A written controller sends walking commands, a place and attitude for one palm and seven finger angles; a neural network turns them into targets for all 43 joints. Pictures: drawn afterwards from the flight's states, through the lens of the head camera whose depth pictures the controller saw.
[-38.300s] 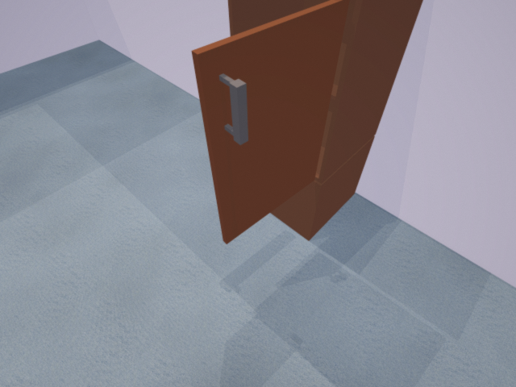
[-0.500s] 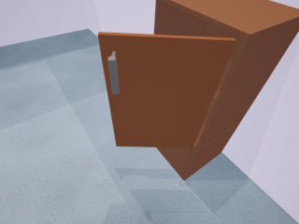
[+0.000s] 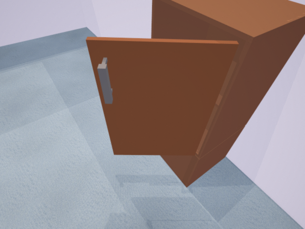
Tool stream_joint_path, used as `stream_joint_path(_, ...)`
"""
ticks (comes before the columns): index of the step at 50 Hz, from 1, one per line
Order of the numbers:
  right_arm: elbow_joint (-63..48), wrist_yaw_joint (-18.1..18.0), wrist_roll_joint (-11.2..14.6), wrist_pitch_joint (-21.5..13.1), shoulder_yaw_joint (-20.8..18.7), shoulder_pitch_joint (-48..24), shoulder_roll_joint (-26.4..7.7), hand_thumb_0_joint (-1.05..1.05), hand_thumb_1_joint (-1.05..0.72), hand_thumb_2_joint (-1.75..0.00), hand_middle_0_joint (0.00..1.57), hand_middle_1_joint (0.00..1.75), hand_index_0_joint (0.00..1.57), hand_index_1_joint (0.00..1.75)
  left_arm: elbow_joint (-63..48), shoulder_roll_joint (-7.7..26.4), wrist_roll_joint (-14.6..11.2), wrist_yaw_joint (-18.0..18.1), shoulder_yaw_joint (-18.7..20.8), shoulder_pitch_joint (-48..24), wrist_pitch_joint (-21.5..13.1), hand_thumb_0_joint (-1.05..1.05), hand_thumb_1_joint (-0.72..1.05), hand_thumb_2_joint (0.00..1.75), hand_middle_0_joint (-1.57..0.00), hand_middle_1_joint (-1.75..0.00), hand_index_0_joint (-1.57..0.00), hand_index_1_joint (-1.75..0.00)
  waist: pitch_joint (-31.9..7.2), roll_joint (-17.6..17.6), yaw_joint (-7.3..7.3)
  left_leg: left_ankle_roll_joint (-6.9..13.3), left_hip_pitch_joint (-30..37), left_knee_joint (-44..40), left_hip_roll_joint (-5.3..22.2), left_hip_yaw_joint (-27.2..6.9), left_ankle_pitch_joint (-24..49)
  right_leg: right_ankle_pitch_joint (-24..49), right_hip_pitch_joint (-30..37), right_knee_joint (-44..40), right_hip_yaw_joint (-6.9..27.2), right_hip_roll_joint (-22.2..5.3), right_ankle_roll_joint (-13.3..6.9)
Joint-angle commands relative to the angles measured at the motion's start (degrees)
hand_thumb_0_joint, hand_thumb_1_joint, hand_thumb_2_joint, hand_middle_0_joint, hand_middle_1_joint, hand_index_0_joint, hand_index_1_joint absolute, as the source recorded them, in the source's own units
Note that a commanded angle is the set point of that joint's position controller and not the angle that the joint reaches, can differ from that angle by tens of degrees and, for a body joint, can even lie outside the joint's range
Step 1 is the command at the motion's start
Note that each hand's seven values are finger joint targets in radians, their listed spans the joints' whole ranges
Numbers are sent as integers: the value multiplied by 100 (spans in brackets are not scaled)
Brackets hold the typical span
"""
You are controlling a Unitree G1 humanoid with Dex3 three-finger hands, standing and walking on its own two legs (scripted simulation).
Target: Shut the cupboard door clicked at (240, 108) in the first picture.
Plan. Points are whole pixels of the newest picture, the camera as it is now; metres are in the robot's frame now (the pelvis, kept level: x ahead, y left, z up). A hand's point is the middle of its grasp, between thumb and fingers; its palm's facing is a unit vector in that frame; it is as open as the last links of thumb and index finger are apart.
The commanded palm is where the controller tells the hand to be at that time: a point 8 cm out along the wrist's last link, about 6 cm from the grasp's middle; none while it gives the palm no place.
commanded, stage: shuffle to correct the standing spot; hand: left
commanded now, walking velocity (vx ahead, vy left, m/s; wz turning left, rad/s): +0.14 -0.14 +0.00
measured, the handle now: (106, 81) +0.48 +0.17 +0.13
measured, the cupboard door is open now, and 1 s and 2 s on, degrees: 55 55 55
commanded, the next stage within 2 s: come to a stop and stand still in 0.04 s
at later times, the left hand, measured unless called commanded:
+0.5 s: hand out of the picture +0.06 +0.14 -0.18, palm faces +0.02 -0.98 -0.20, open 7.3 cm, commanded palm none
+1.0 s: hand out of the picture +0.05 +0.18 -0.17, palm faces +0.00 -0.97 -0.23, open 7.3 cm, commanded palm none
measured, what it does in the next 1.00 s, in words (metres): stands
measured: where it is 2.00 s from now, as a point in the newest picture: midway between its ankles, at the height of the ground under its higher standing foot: outside the picture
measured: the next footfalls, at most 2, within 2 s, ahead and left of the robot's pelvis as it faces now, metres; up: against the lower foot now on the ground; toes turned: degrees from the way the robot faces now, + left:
none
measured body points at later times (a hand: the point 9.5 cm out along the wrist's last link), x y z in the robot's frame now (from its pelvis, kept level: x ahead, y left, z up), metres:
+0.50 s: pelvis +0.06 -0.03 +0.00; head +0.09 -0.02 +0.45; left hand +0.06 +0.19 -0.16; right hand +0.10 -0.26 -0.15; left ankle +0.03 +0.08 -0.73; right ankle +0.00 -0.12 -0.73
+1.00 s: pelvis +0.02 -0.01 +0.00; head +0.02 +0.00 +0.45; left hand +0.05 +0.24 -0.15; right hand +0.05 -0.25 -0.15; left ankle +0.03 +0.08 -0.74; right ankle -0.01 -0.12 -0.74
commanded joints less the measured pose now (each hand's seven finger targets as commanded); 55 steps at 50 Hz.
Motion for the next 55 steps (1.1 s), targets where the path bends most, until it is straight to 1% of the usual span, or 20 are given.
stream_joint_path(1, -197, -62, -13, -106, -133, 273, -637, 0, -90, -90, 20, 30, 20, 30, -113, 358, 19, -43, 100, 475, -77, 0, 90, 90, -20, -30, -20, -30, 520, 278, 42, 175, -185, -918, 1171, -1405, -1718, -650, -433, -168, 252, -269, -283)
stream_joint_path(5, -200, -119, 5, -160, -173, 402, -607, 0, -90, -90, 20, 30, 20, 30, -146, 303, 18, -62, 154, 596, -111, 0, 90, 90, -20, -30, -20, -30, 422, 273, 56, 294, -13, -533, 1270, -1350, -668, -73, -374, 14, 157, -235, -306)
stream_joint_path(8, -212, -165, 14, -199, -161, 380, -459, 0, -90, -90, 20, 30, 20, 30, -116, 266, 5, -43, 198, 806, -136, 0, 90, 90, -20, -30, -20, -30, 182, 3, 120, 164, -165, 260, 978, -772, 253, 624, 91, -147, 482, -428, -397)
stream_joint_path(9, -225, -170, 25, -209, -119, 325, -301, 0, -90, -90, 20, 30, 20, 30, -84, 299, -8, -8, 209, 886, -157, 0, 90, 90, -20, -30, -20, -30, 107, -268, 147, 8, -343, 656, 729, -404, 421, 1341, 400, -316, 781, -644, -443)
stream_joint_path(10, -233, -172, 33, -199, -60, 295, -108, 0, -90, -90, 20, 30, 20, 30, -49, 369, -19, 42, 217, 957, -178, 0, 90, 90, -20, -30, -20, -30, 174, -618, 143, -142, -632, 945, 522, -139, 175, 2469, 656, -430, 1045, -898, -491)
stream_joint_path(11, -212, -180, 39, -171, -36, 282, -16, 0, -90, -90, 20, 30, 20, 30, -13, 371, -42, 86, 206, 947, -206, 0, 90, 90, -20, -30, -20, -30, 192, -716, 96, -256, -684, 1034, 467, -50, -210, 3818, 757, -389, 1148, -1135, -505)
stream_joint_path(12, -161, -201, 58, -139, -23, 304, 21, 0, -90, -90, 20, 30, 20, 30, -17, 325, -60, 126, 169, 890, -235, 0, 90, 90, -20, -30, -20, -30, 163, -450, 30, -304, -529, 899, 518, -149, -398, 4992, 786, -227, 1056, -1170, -473)
stream_joint_path(13, -136, -215, 87, -127, -48, 389, -26, 0, -90, -90, 20, 30, 20, 30, -56, 414, -60, 152, 172, 787, -246, 0, 90, 90, -20, -30, -20, -30, 27, -353, -19, -308, -328, 661, 552, -195, -74, 5583, 892, -36, 896, -1082, -379)
stream_joint_path(14, -97, -237, 110, -116, -79, 443, -126, 0, -90, -90, 20, 30, 20, 30, -118, 499, -71, 171, 188, 675, -237, 0, 90, 90, -20, -30, -20, -30, -84, -224, -46, -293, -52, 437, 604, -219, 560, 5645, 866, 79, 750, -969, -260)
stream_joint_path(15, -86, -261, 123, -107, -118, 426, -183, 0, -90, -90, 20, 30, 20, 30, -198, 551, -72, 194, 214, 606, -219, 0, 90, 90, -20, -30, -20, -30, -19, -127, -20, -264, 134, 408, 635, -197, 1257, 5652, 734, 165, 633, -857, -105)
stream_joint_path(17, -117, -298, 105, -51, -147, 512, -139, 0, -90, -90, 20, 30, 20, 30, -247, 493, -74, 236, 240, 639, -157, 0, 90, 90, -20, -30, -20, -30, -271, 75, 2, -226, 508, 615, 696, -140, 2227, 5486, 617, 338, 558, -807, 3)
stream_joint_path(20, -287, -296, 72, 39, -241, 446, -211, 0, -90, -90, 20, 30, 20, 30, -363, 522, -34, 248, 309, 569, -78, 0, 90, 90, -20, -30, -20, -30, -202, -23, 30, -236, 396, 817, 720, -100, 2145, 5123, 488, 414, 637, -888, -103)
stream_joint_path(22, -421, -282, 41, 77, -275, 381, -265, 0, -90, -90, 20, 30, 20, 30, -468, 568, -30, 237, 340, 460, -31, 0, 90, 90, -20, -30, -20, -30, -281, 156, 39, -227, 425, 901, 732, -140, 2169, 4667, 396, 469, 650, -940, -238)
stream_joint_path(27, -648, -218, 19, 84, -262, 207, -283, 0, -90, -90, 20, 30, 20, 30, -715, 398, -7, 197, 273, 159, 38, 0, 90, 90, -20, -30, -20, -30, -212, 100, 27, -88, 577, 477, 919, -527, 1864, 2412, -70, 208, 610, -708, -292)
stream_joint_path(30, -640, -232, 17, 21, -243, 156, -366, 0, -90, -90, 20, 30, 20, 30, -745, 374, -17, 195, 267, 146, -9, 0, 90, 90, -20, -30, -20, -30, -509, -55, 62, -16, 777, 519, 966, -572, 2666, 2788, 186, 281, 493, -627, -231)
stream_joint_path(32, -637, -197, 20, 19, -223, 15, -399, 0, -90, -90, 20, 30, 20, 30, -766, 416, -35, 169, 238, -33, 4, 0, 90, 90, -20, -30, -20, -30, -395, 105, 63, -10, 721, 226, 968, -669, 2050, 1995, 98, 88, 495, -596, -197)
stream_joint_path(39, -460, -122, 29, -60, -179, -188, -646, 0, -90, -90, 20, 30, 20, 30, -702, 670, -37, 88, 212, -342, -54, 0, 90, 90, -20, -30, -20, -30, 109, 42, 77, -31, 543, -477, 920, -834, 715, 747, 0, -535, 513, -555, -190)
stream_joint_path(45, -290, -95, 35, -96, -144, -159, -692, 0, -90, -90, 20, 30, 20, 30, -553, 721, -23, 53, 197, -358, -98, 0, 90, 90, -20, -30, -20, -30, 270, -18, 63, -59, 510, -731, 873, -854, 179, 309, -8, -839, 510, -557, -203)
stream_joint_path(51, -170, -89, 32, -100, -115, -74, -789, 0, -90, -90, 20, 30, 20, 30, -387, 728, -27, 31, 171, -265, -98, 0, 90, 90, -20, -30, -20, -30, 401, 151, 49, -76, 362, -987, 882, -936, -387, 41, -32, -918, 493, -541, -222)
stream_joint_path(55, -118, -93, 50, -122, -111, -46, -815, 0, -90, -90, 20, 30, 20, 30, -286, 743, -28, 25, 154, -181, -123, 0, 90, 90, -20, -30, -20, -30, 277, 94, 64, -61, 472, -960, 903, -915, -201, 211, 56, -926, 475, -557, -221)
